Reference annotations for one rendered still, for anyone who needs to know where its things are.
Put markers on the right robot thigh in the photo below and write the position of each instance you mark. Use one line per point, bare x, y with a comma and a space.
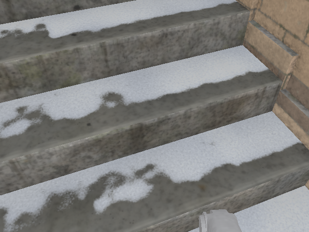
218, 221

